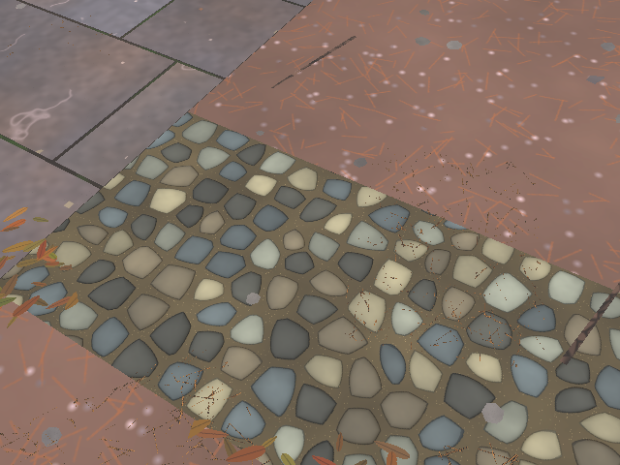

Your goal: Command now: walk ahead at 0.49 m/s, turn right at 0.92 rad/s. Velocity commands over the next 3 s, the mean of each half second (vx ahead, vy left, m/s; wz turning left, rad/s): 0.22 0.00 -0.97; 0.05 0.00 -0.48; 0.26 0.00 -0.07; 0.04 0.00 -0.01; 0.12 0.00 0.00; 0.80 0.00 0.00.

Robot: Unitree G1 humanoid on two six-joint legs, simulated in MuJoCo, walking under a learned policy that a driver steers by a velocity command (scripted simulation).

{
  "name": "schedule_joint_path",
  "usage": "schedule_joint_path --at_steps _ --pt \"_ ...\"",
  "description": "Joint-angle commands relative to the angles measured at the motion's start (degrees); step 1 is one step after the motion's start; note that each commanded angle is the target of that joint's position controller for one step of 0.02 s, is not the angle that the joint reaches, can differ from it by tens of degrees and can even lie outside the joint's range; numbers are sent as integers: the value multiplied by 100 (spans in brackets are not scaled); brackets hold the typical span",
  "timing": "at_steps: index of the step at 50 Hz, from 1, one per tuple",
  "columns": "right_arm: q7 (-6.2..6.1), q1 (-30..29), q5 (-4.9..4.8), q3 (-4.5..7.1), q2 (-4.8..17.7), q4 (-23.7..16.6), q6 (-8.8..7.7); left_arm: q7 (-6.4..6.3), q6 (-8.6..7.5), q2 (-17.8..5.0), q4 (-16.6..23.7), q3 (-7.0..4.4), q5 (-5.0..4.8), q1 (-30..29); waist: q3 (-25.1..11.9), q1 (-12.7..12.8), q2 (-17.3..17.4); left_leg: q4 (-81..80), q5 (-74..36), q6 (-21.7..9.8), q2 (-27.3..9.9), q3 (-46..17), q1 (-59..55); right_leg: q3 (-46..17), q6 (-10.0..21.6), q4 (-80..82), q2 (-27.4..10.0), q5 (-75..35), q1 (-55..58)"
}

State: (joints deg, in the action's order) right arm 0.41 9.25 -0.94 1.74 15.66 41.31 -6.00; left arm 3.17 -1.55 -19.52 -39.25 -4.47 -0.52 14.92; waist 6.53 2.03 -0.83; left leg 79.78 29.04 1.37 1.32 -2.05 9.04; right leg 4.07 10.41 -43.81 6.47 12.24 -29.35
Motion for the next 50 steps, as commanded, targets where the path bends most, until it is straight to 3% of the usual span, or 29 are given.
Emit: schedule_joint_path --at_steps 1,3,6,7,10,13,15,17,18,19,20,21,22,23,25,26,29,32,36,38,39,40,41,42,43,45,47,48,50 --pt "-125 -18 47 206 931 -756 -197 34 -325 -911 612 -251 -79 66 -912 -432 833 110 -350 -119 -73 -748 2810 -4375 954 2745 -1780 -1258 2619" --pt "-141 52 143 276 1045 -706 19 -94 -309 -877 739 -262 11 -273 -826 -592 599 -595 -561 89 -318 -779 2139 -3432 761 2726 -1403 -2641 1701" --pt "-181 -450 280 186 624 -874 162 -357 -143 -804 600 -252 -68 -127 -878 -432 421 -1902 -1059 383 -140 -440 2009 -2407 521 2347 -763 -4238 1237" --pt "-182 -577 274 157 528 -909 194 -446 -38 -832 563 -267 -86 -53 -1038 -367 298 -2317 -1376 453 24 -371 2039 -2293 387 2180 -610 -4390 1328" --pt "-160 -965 150 142 509 -974 237 -648 271 -804 568 -278 -153 13 -1437 -137 -144 -3563 -2408 519 371 -408 1876 -2401 -166 1862 -367 -3538 1554" --pt "-94 -1432 126 170 578 -1078 189 -718 395 -694 605 -263 -118 25 -1266 75 -542 -4561 -2831 437 513 -530 1806 -2866 -394 1735 -356 -2292 1656" --pt "-62 -1372 116 258 747 -1026 115 -700 399 -564 671 -241 -50 -88 -1145 50 -706 -5050 -2838 364 491 -706 1571 -3272 -397 1471 -405 -1785 1752" --pt "-75 -965 104 348 869 -870 28 -667 379 -441 805 -193 -26 -356 -1162 -132 -841 -5541 -3066 223 270 -818 1148 -3542 -435 939 -431 -1395 1895" --pt "-96 -584 141 348 823 -765 -5 -617 384 -299 854 -128 -39 -395 -1414 -292 -532 -6068 -3741 9 -98 -873 373 -3270 -587 146 -209 -517 1812" --pt "-156 -489 218 344 930 -812 40 -572 395 152 867 11 45 29 -1884 -18 515 -5724 -5212 -507 -1280 -1894 -1020 -2550 -834 -1194 309 2067 931" --pt "-175 -191 377 341 1050 -807 129 -502 395 -198 1016 -39 -71 669 -2145 279 1538 -5776 -5630 -1653 -2616 -3731 -1895 -1965 -1133 -2086 564 3265 -326" --pt "-192 -336 222 410 985 -864 200 -431 391 -788 811 -178 -76 883 -2176 242 1486 -5812 -4441 -1933 -2826 -4176 -1619 -1681 -1427 -2861 -109 2764 -575" --pt "-233 -447 193 325 646 -981 261 -416 447 -1125 722 -283 -102 320 -1727 -55 849 -5810 -3669 -1627 -2213 -3176 -1169 -1559 -1571 -3105 -303 2204 -642" --pt "-262 -511 208 287 595 -1005 363 -443 527 -1103 711 -302 -98 66 -1505 -89 456 -5917 -2943 -1316 -1801 -2448 -715 -1423 -1617 -3200 -402 1761 -588" --pt "-311 -771 227 313 765 -982 478 -466 589 -857 840 -227 -102 -75 -964 -22 541 -6270 -2587 -1167 -1383 -1516 252 -999 -1582 -3046 -650 1279 -470" --pt "-330 -705 262 333 794 -925 503 -467 578 -664 876 -170 -103 -105 -916 -59 653 -6389 -2699 -1192 -1245 -1127 411 -794 -1556 -2876 -692 1160 -387" --pt "-314 -401 289 366 824 -746 535 -483 514 -403 962 -63 -68 -295 -1248 -236 784 -6474 -3034 -1491 -1423 -799 67 -665 -1530 -2313 -887 1190 -303" --pt "-237 -436 195 412 961 -654 567 -470 477 -315 941 9 11 -402 -1439 -260 739 -6487 -2881 -1604 -1618 -636 44 -639 -1420 -1465 -974 1176 146" --pt "-126 -428 54 432 1084 -494 621 -378 469 -360 755 24 23 -260 -1343 -246 1005 -6479 -2234 -1487 -1643 -407 310 -380 -1198 -82 -793 979 991" --pt "-113 -373 -52 406 1063 -367 652 -315 468 -338 535 0 41 129 -1312 -30 946 -6180 -2074 -1254 -1588 -255 554 -167 -928 1224 -606 360 1742" --pt "-102 -121 -92 370 943 -230 653 -302 476 -398 453 -26 55 260 -1263 -7 849 -5905 -1907 -953 -1459 -96 918 -262 -729 1773 -571 158 2264" --pt "-49 106 2 263 584 -171 635 -324 485 -648 472 -70 85 314 -1226 -103 -54 -4905 -1149 -404 -1018 419 1586 -1456 -387 2410 -1387 -123 2781" --pt "-36 -85 193 207 408 -475 574 -360 504 -1261 621 -184 178 -48 -991 -213 -1536 -4013 291 79 -182 894 2675 -3145 540 2713 -2756 -652 2399" --pt "-112 -603 182 356 871 -499 576 -366 384 -1028 676 -138 354 -106 -920 163 -913 -2815 417 135 -344 177 2460 -3060 805 2821 -2759 -624 1758" --pt "-125 -453 91 392 870 -428 614 -373 267 -783 631 -47 372 -416 -884 -77 -827 -2379 116 100 -351 52 2374 -2577 611 2789 -2471 -746 1608" --pt "-191 30 155 404 783 -113 715 -381 122 -399 576 62 179 -846 -916 -290 -764 -2167 -562 224 -415 -2 2277 -1912 170 2613 -1963 -1112 1751" --pt "-196 146 136 376 665 -41 732 -398 90 -128 482 180 174 -891 -992 -383 -709 -2101 -848 356 -389 27 1863 -1553 141 2464 -1750 -2030 1681" --pt "-145 225 112 326 569 -1 700 -404 100 -120 341 158 118 -558 -1213 -277 -690 -2465 -1084 364 -396 178 1908 -1531 101 2632 -1626 -728 2027" --pt "-54 -395 -35 298 648 -222 592 -399 107 -597 141 -6 -16 32 -820 176 -978 -3074 -1114 217 -381 263 2549 -2360 199 3211 -1897 1871 2451"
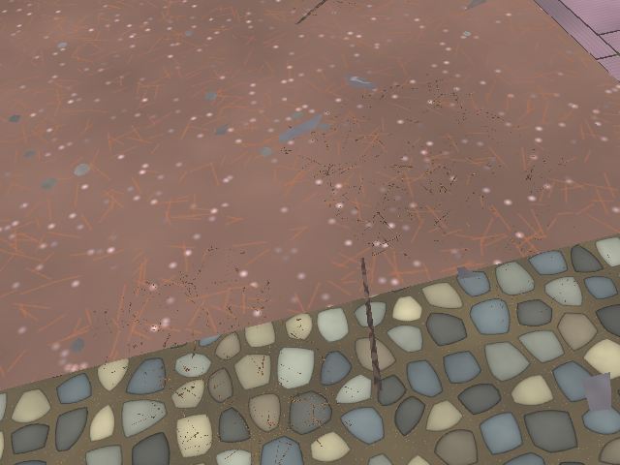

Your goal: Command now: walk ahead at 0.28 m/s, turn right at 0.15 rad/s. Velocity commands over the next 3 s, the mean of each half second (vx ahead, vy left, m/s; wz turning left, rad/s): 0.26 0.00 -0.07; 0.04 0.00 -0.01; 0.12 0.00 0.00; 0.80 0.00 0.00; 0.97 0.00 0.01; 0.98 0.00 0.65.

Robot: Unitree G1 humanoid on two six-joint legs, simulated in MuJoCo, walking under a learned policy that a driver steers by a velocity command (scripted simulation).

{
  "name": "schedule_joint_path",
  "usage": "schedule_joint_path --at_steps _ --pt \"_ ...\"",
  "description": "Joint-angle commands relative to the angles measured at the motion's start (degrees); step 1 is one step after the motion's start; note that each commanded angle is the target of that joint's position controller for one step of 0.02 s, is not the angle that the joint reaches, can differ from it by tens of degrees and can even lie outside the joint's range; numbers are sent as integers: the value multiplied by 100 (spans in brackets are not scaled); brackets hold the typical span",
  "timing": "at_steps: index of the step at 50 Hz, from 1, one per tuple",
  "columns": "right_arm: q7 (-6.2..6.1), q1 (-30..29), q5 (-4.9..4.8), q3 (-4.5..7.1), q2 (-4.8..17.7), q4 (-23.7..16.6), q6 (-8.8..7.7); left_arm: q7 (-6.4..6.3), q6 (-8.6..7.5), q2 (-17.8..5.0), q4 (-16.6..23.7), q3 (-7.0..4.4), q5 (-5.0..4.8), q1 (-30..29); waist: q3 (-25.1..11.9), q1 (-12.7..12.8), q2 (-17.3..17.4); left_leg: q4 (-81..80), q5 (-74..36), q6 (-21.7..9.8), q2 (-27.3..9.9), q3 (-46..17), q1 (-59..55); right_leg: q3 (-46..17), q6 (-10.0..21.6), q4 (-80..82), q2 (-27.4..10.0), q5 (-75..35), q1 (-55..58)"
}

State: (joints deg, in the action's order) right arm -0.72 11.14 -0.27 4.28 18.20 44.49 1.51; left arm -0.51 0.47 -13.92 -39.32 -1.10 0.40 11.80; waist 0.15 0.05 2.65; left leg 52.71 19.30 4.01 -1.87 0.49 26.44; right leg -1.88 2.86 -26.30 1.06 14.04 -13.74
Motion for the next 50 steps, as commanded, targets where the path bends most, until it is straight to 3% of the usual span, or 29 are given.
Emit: schedule_joint_path --at_steps 1,4,5,8,10,11,12,13,14,15,16,18,20,22,25,27,28,29,30,31,32,34,40,50 --pt "82 -809 -151 45 451 -628 -222 -46 -126 -1209 105 -359 -93 423 26 437 -1297 -633 -89 -146 -109 -72 997 -2096 995 1623 -1548 2076 987" --pt "153 -883 -144 4 391 -626 -472 -67 -288 -1246 21 -401 -119 544 147 470 -1090 -1360 -70 -392 -178 -123 898 -2197 1017 1737 -1711 1951 1149" --pt "172 -864 -145 -12 356 -607 -537 -56 -331 -1260 4 -410 -144 539 156 447 -1074 -1530 -73 -442 -164 -86 710 -2117 1012 1748 -1680 1876 1039" --pt "211 -770 -87 -79 207 -511 -633 13 -310 -1210 -76 -396 -101 499 252 344 -925 -2285 -122 -518 66 148 -127 -1602 987 1512 -1338 766 673" --pt "222 -386 -26 -82 200 -361 -644 38 -227 -1190 -104 -386 -119 388 3 47 -835 -2911 -936 -538 268 345 -1162 -1279 833 1053 -1123 -139 295" --pt "204 -88 -2 -58 273 -262 -620 44 -208 -1060 -106 -342 -91 368 -225 -95 -805 -2991 -1163 -559 233 274 -1819 -1164 674 769 -990 -502 54" --pt "165 254 14 -37 411 -216 -594 43 -214 -777 -85 -255 -44 274 -479 -256 -666 -3017 -1459 -672 -147 -126 -2510 -920 385 271 -753 -458 -289" --pt "126 552 80 36 877 -227 -549 34 -257 -423 26 -154 103 218 -746 -252 328 -2932 -2796 -959 -1069 -1087 -3154 -298 -28 -965 -141 368 -946" --pt "121 667 62 157 1242 -152 -461 -27 -318 -520 159 -171 55 315 -743 -305 1435 -3345 -2755 -1772 -1891 -2235 -3374 161 -363 -1855 143 1643 -1926" --pt "114 773 -2 101 981 -152 -440 -46 -315 -1017 133 -304 -1 159 -477 -489 975 -3543 -2481 -2091 -2031 -2533 -3347 14 -521 -2859 -35 2385 -2444" --pt "108 623 -5 35 812 -150 -450 -32 -285 -1119 89 -367 -54 186 -315 -378 660 -3527 -2495 -1987 -1888 -2283 -3215 -122 -540 -3320 -183 2162 -2626" --pt "105 127 -22 -21 660 -220 -455 -45 -178 -949 2 -359 -46 231 -109 -162 403 -3611 -3061 -1780 -1589 -1681 -2795 -95 -589 -3257 -405 1516 -2554" --pt "54 -194 49 -87 480 -215 -427 -66 -136 -647 -57 -288 -35 254 -99 10 423 -3669 -3821 -1635 -1201 -1005 -2208 -7 -668 -2645 -410 894 -1848" --pt "14 -403 84 -107 435 -182 -384 -63 -135 -435 -114 -212 -15 262 -244 93 525 -3533 -4362 -1490 -858 -423 -1809 144 -675 -1755 -320 343 -994" --pt "13 -141 13 -73 588 27 -318 -58 -108 -551 -82 -230 -32 57 -405 -29 531 -3379 -4500 -1502 -957 -475 -1855 240 -595 -939 -179 -305 -395" --pt "31 -254 -79 -108 530 99 -303 -49 -93 -582 -115 -251 -17 101 -345 109 413 -3214 -3767 -1360 -919 -522 -1680 278 -408 -99 -124 -1010 167" --pt "52 -93 -88 -143 438 197 -324 -67 -93 -683 -95 -278 42 61 -305 127 253 -3149 -3090 -1148 -776 -543 -1543 135 -275 364 -187 -1629 544" --pt "74 63 42 -205 288 248 -374 -123 -85 -968 -38 -344 77 64 -440 73 -126 -2962 -2252 -847 -547 -433 -1311 -349 -126 328 -640 -2940 1123" --pt "107 570 179 -239 172 316 -419 -171 -45 -1249 -15 -396 72 -51 -652 -301 -778 -2899 -993 -562 -156 -216 -1065 -716 261 -75 -1046 -3621 1518" --pt "88 617 175 -288 90 397 -388 -150 -9 -863 -34 -312 24 -256 -756 -278 -931 -3009 -496 -398 -108 -118 -1265 -717 492 -166 -1044 -3053 1329" --pt "72 359 129 -271 229 393 -325 -103 5 -678 -22 -285 -23 -440 -478 -161 -832 -3064 -569 -330 -46 -55 -1270 -619 415 -179 -808 -2457 1059" --pt "21 251 53 -226 401 452 -224 -55 -30 -669 -92 -282 16 -398 -292 -41 -640 -2904 -976 -357 -41 -55 -1104 -484 273 -245 -606 -2550 1004" --pt "-79 335 64 -224 372 675 -81 -23 -141 -659 -426 -302 -19 -484 -503 -86 -488 -2890 -1551 -256 -112 -89 -1610 -440 306 -363 -605 -3359 1021" --pt "-167 368 72 -211 299 1080 -1 -64 -97 -639 -1034 -325 -45 -801 -202 -123 -310 -3091 -947 -238 -87 -10 -1693 -370 247 -81 -479 -2166 730"
Over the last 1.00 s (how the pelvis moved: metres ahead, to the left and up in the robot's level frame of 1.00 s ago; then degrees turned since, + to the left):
0.24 0.02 0.05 -44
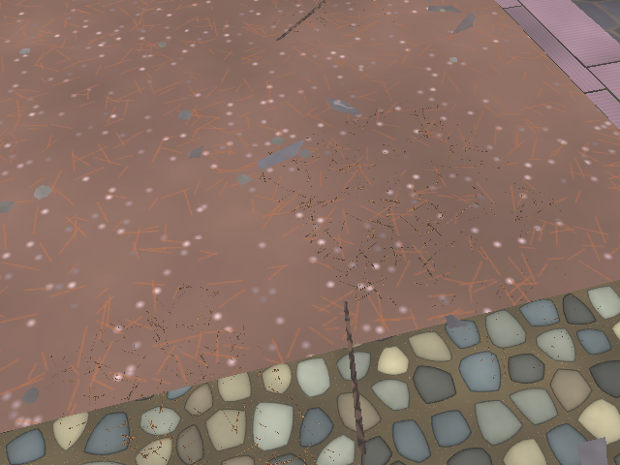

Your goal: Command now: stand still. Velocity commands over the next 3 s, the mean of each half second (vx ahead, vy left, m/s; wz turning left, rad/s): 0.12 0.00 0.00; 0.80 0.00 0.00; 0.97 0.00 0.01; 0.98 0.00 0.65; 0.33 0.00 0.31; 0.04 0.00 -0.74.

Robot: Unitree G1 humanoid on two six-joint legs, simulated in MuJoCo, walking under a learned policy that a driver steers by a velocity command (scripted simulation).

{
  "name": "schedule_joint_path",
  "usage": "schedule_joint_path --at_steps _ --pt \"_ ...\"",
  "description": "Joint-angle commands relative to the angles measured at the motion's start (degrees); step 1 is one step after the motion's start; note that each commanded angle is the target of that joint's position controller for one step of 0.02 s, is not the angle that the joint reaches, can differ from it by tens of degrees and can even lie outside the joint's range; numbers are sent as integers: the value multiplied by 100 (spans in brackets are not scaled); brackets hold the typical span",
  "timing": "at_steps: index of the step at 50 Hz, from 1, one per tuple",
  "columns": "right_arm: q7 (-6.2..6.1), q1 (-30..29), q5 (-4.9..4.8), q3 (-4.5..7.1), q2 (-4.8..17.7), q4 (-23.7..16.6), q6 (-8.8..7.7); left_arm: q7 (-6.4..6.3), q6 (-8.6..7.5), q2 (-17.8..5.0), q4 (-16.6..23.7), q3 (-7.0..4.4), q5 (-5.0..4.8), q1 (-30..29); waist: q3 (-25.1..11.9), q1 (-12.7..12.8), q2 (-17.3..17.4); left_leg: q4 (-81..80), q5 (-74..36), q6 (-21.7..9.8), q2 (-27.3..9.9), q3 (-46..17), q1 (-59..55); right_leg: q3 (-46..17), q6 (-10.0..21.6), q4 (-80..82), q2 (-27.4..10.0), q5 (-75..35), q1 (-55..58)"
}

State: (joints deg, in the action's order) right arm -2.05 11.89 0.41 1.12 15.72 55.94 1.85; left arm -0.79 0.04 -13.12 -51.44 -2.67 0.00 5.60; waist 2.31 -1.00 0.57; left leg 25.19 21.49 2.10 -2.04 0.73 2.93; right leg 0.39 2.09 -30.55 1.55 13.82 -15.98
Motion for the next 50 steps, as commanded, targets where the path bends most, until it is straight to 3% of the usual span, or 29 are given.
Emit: schedule_joint_path --at_steps 1,16,17,18,19,20,21,22,23,24,26,27,29,30,31,32,33,34,35,36,37,38,40,43,47,50 --pt "-41 307 5 102 539 -29 -44 -46 -46 -715 117 -168 -7 -195 -388 -15 -103 -348 -1103 -49 -68 -25 682 -590 314 370 -515 -2011 934" --pt "-72 765 16 -3 302 356 -209 -106 61 -628 -592 -137 -22 -276 -92 62 -99 -400 -578 -85 -44 40 1084 -477 201 562 -362 -910 782" --pt "-83 943 -18 3 293 423 -201 -109 78 -661 -717 -161 -53 -51 -303 71 -93 -332 329 -182 35 127 1029 -362 225 557 -233 566 802" --pt "-99 960 -65 33 377 380 -196 -101 83 -761 -767 -210 -115 87 -158 98 -41 -248 1390 -368 4 43 1186 -313 250 528 -149 2211 496" --pt "-107 1015 -91 58 450 307 -220 -79 42 -835 -709 -237 -127 -20 194 39 -93 -279 2274 -553 -106 -148 1391 -443 269 591 -211 3104 -36" --pt "-111 1188 -107 68 483 278 -296 -45 -64 -786 -524 -223 -154 -338 551 -110 -64 -520 2588 -753 -314 -471 1385 -501 227 587 -246 3173 -562" --pt "-114 1433 -116 91 548 312 -399 1 -210 -621 -285 -178 -167 -816 772 -307 177 -1028 2493 -961 -651 -946 1010 -269 41 279 -144 2355 -1112" --pt "-107 1696 -135 205 842 415 -492 71 -352 -382 -83 -123 -162 -1235 872 -448 833 -1745 2545 -1273 -1360 -1825 444 221 -170 -533 2 1085 -1733" --pt "-100 1462 -170 302 1014 377 -572 133 -453 -340 -23 -109 -178 -1282 1035 -359 1287 -2048 2252 -1544 -2044 -2620 404 143 -66 -1346 -270 466 -2039" --pt "-80 1334 -140 265 789 254 -643 177 -514 -490 -12 -148 -192 -1186 966 -270 1021 -2072 1924 -1568 -2145 -2684 178 -55 23 -1892 -490 718 -2439" --pt "14 1085 -211 264 659 75 -708 232 -606 -349 -5 -79 -274 -881 885 -83 835 -1924 1364 -1317 -1892 -2073 37 -70 168 -1413 -670 1013 -2335" --pt "54 1033 -244 278 665 32 -696 254 -645 -339 -31 -65 -261 -803 815 -37 785 -1843 1040 -1165 -1610 -1583 209 119 176 -826 -575 966 -1755" --pt "106 962 -249 311 770 -57 -655 283 -655 -382 -302 -108 -202 -158 521 249 707 -1342 637 -1095 -1141 -863 1111 782 48 -160 -76 309 106" --pt "119 955 -219 304 809 -122 -668 257 -619 -583 -509 -213 -210 486 212 528 606 -844 -289 -1084 -1000 -664 1599 951 50 -163 181 138 1192" --pt "135 748 -192 280 806 -219 -701 205 -592 -873 -766 -364 -260 1515 -290 1054 395 374 -1554 -935 -773 -342 2098 658 203 -76 90 186 2421" --pt "147 380 -140 182 427 -518 -770 133 -579 -1530 -940 -543 -205 2648 -772 1541 -994 3058 -1625 -482 -214 237 3456 -1659 809 820 -1270 1786 3617" --pt "102 277 -234 67 -102 -834 -914 217 -693 -1462 -894 -421 -110 2818 -1176 1329 -1747 4633 700 -481 450 -545 4540 -4488 1392 1925 -2250 3285 3802" --pt "142 -1 -482 122 127 -988 -1004 246 -772 -953 -788 -231 -49 2048 -470 993 -1033 5412 332 -735 3 -949 5464 -4315 1365 1952 -2423 3417 3344" --pt "203 -133 -488 100 172 -1078 -1055 281 -811 -646 -669 -111 -34 1658 -142 790 -758 5487 -172 -903 -286 -823 5672 -3589 1230 1921 -2253 2862 2938" --pt "232 -69 -367 107 175 -1054 -1061 302 -792 -597 -619 -55 -29 1389 -52 559 -422 5274 -614 -901 -572 -703 5474 -2939 1136 1989 -2055 2294 2490" --pt "257 -16 -259 141 167 -1063 -1022 311 -753 -567 -570 -21 4 1183 124 339 -382 4911 -939 -836 -775 -672 5177 -2398 1010 2090 -1832 1828 1935" --pt "310 92 -242 143 123 -1040 -930 298 -714 -415 -551 49 55 1076 236 158 -459 4783 -1145 -752 -879 -614 4895 -1967 900 2182 -1610 1533 1459" --pt "334 159 -218 135 82 -1035 -775 227 -690 -499 -585 67 48 1246 435 52 -389 4588 -1443 -522 -889 -435 4883 -1462 944 2489 -1447 1028 1059" --pt "285 -715 -136 126 160 -1425 -754 85 -731 -600 -587 87 15 1472 834 180 -212 3285 -2251 -259 -771 -186 4852 -789 965 2876 -1267 98 607" --pt "450 -1694 -217 51 10 -1798 -863 -52 -749 -738 -624 83 -108 2022 970 396 -161 1435 -3327 -375 -452 143 3984 -161 838 3388 -1281 -833 900" --pt "615 -2065 -258 67 61 -1988 -906 -58 -644 -873 -613 41 -123 2299 886 375 -221 573 -3061 -512 -150 270 3728 134 761 3030 -1450 -1950 1955"
Over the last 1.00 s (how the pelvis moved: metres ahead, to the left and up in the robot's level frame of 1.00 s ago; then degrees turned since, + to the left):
0.15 0.01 -0.01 0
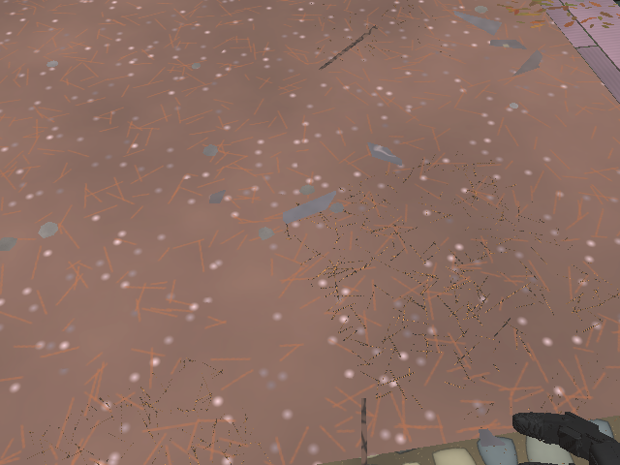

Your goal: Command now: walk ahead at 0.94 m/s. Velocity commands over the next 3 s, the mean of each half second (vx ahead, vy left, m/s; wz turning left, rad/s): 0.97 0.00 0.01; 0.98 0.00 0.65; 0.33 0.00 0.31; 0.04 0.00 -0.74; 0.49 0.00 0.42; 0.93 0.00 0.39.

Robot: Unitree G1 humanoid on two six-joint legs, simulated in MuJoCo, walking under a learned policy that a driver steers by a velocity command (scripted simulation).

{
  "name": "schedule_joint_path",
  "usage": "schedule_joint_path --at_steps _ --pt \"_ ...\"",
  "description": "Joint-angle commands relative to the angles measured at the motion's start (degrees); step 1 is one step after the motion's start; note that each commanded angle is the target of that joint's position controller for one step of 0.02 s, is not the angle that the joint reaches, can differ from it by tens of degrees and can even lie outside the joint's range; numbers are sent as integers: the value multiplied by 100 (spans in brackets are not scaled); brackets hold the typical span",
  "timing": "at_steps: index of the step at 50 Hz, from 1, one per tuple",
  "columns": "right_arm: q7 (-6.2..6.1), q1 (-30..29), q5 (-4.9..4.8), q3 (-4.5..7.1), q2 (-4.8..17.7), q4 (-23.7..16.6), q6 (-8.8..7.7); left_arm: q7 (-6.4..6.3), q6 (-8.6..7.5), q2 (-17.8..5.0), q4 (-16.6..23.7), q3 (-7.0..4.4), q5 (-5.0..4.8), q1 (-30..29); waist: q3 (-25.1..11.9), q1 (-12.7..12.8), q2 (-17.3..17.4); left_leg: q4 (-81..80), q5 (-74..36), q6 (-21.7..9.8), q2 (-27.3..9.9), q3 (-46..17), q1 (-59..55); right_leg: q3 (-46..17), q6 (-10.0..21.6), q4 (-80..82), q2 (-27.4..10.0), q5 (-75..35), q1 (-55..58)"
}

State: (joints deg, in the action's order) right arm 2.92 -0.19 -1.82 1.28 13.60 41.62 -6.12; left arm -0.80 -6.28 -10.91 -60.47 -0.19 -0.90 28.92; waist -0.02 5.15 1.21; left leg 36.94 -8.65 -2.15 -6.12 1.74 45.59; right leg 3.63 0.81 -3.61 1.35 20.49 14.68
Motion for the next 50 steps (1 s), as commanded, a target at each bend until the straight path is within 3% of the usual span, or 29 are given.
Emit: schedule_joint_path --at_steps 1,3,4,5,6,7,8,9,10,12,13,15,17,19,22,26,28,30,31,32,33,34,35,36,38,40,45,47,50 --pt "143 -824 -54 87 366 -612 -104 -46 27 -1209 306 -243 22 1 938 -346 -487 -665 238 -165 442 268 -777 -160 853 -19 -1518 -3830 -757" --pt "95 -104 -134 258 772 -573 -20 -41 153 -1437 280 -327 233 27 202 -912 -1079 -403 1069 -405 835 450 -1628 -132 738 -1334 -1691 -6757 -59" --pt "24 1013 -175 401 1056 -299 49 -44 252 -1506 288 -355 310 -88 -433 -1493 -1334 -244 1378 -585 980 515 -2872 -47 672 -2636 -1697 -7692 -255" --pt "-70 2404 -163 523 1326 110 133 -61 291 -1424 429 -310 309 -348 -1113 -2164 -1193 3 1692 -731 600 13 -4989 -40 524 -4494 -1487 -6854 -1714" --pt "-88 3063 87 633 1824 368 121 71 154 -252 640 -53 233 489 -2217 -1439 774 -393 4767 -1607 -877 -3071 -7411 -392 278 -7116 -418 -2732 -4407" --pt "-53 3233 116 556 1441 506 58 142 -149 -323 544 -13 -61 433 -2858 -1487 1398 -1854 6420 -1706 -1314 -5282 -7677 -1390 457 -7906 113 448 -5058" --pt "-62 2891 135 428 979 597 11 146 -262 -968 907 -200 -323 -527 -1666 -1487 1286 -2286 5904 -1309 -1172 -4805 -6968 -1341 645 -8251 -196 318 -5680" --pt "-43 2502 174 381 833 589 -42 121 -320 -978 1125 -173 -347 -1132 -947 -1347 545 -2296 4706 -1188 -1044 -3892 -5965 -1211 686 -8138 -434 64 -5708" --pt "-9 2037 250 336 705 597 -98 97 -335 -827 1237 -159 -224 -1420 -525 -1027 -129 -2378 3843 -1090 -847 -3214 -4894 -1144 706 -7719 -671 -252 -5458" --pt "28 1455 341 213 309 592 -160 120 -133 -645 1207 -166 -137 -1038 -212 -385 87 -2551 3504 -1130 -525 -2441 -3557 -1193 647 -7312 -1042 -569 -4865" --pt "23 1385 256 196 290 626 -159 112 -26 -552 1200 -154 -109 -935 -26 -249 164 -2750 3511 -1183 -493 -2199 -3179 -1137 570 -7139 -1132 -504 -4837" --pt "-32 1459 143 213 472 717 -183 59 118 -538 1347 -116 -54 -1222 501 -172 223 -3157 3439 -1216 -489 -1839 -2609 -1002 344 -6643 -1284 -695 -5167" --pt "-130 1734 163 250 670 772 -210 6 121 -695 1575 -122 40 -1849 831 -327 116 -3363 2908 -1241 -455 -1532 -2638 -911 108 -5900 -1335 -1532 -5740" --pt "-220 2012 146 240 700 796 -217 47 47 -777 1739 -137 82 -2402 896 -530 -32 -3425 2198 -1105 -259 -998 -2749 -663 -14 -4850 -1210 -2533 -5690" --pt "-307 2549 64 216 796 903 -219 204 -77 -631 1947 -81 5 -3125 926 -827 -97 -3680 1704 -941 -188 -458 -2979 -295 -16 -3475 -881 -3758 -4929" --pt "-374 2960 10 263 934 1028 -14 371 -138 -772 2281 -130 -57 -3688 1055 -852 -23 -3329 1006 -851 -611 -596 -4530 -489 13 -2358 -622 -3287 -5030" --pt "-409 2817 108 350 1190 969 128 360 -144 -1112 2221 -272 -92 -3112 556 -429 299 -2488 -881 -755 -794 -789 -5211 -491 72 -2422 -349 -2497 -4452" --pt "-374 2536 324 348 1295 893 271 222 -73 -1635 1826 -535 -223 -1173 -732 689 604 -22 -2101 -514 -476 -626 -4633 -268 266 -2905 -185 -1482 -2103" --pt "-365 2693 454 157 662 670 214 94 6 -2141 1617 -630 -100 -23 -1864 873 -130 2132 -464 -390 -122 -623 -2957 -1724 361 -3501 -1460 -337 90" --pt "-244 3997 46 -104 -484 647 32 221 -24 -2426 1427 -706 116 185 -3004 -21 -2782 4058 3609 -211 816 -1038 -1091 -5057 1209 -1807 -2496 3067 1623" --pt "-311 3222 -274 55 359 633 -24 246 -84 -1589 1482 -531 131 -36 -2328 275 -2153 4573 3426 -329 556 -1182 -598 -5286 850 -980 -2358 3328 1148" --pt "-358 2370 -314 153 689 388 -32 233 -127 -1297 1470 -469 84 -439 -1382 345 -1497 4729 3022 -355 355 -980 -116 -4256 654 -1064 -2317 2330 472" --pt "-401 1874 -159 155 701 261 -27 239 -149 -1234 1462 -459 126 -797 -897 245 -452 4502 2659 -354 69 -929 -261 -3399 560 -1129 -2135 1106 -390" --pt "-371 1775 -48 195 621 187 -1 239 -177 -1133 1377 -456 209 -1084 -547 -29 -356 4140 2344 -339 -175 -972 -521 -2731 612 -1118 -1998 276 -1186" --pt "-269 2078 -150 249 405 191 227 228 -200 -725 1243 -369 245 -1444 -285 -441 -685 3872 2156 -326 -473 -1035 -1009 -1728 547 -890 -1770 -356 -1877" --pt "-242 1899 -150 248 273 75 436 225 -189 -714 1158 -386 95 -1616 242 -548 -656 3746 2216 -293 -646 -888 -718 -975 512 -632 -1736 -756 -2286" --pt "-181 1162 -44 246 392 -297 499 103 -151 -1063 1236 -445 239 -1640 936 -576 -218 2702 844 -167 -499 -512 -48 401 538 -181 -1467 -1609 -2442" --pt "-76 775 -22 230 436 -442 448 45 -119 -1213 1245 -461 217 -1432 1085 -444 22 2015 365 -244 -388 -191 47 836 458 -142 -1416 -2007 -2065" --pt "177 384 95 229 419 -682 325 -125 26 -1640 1399 -522 172 -1388 1075 -461 4 653 -124 -359 154 697 -861 1416 161 -888 -1377 -5175 -1787"
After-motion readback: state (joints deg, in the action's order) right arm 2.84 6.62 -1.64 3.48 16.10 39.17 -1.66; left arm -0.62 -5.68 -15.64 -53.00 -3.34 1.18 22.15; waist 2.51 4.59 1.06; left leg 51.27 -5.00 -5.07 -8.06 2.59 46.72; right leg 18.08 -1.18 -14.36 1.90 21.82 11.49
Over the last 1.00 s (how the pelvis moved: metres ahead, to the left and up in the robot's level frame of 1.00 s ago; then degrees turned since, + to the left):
0.27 -0.04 -0.01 0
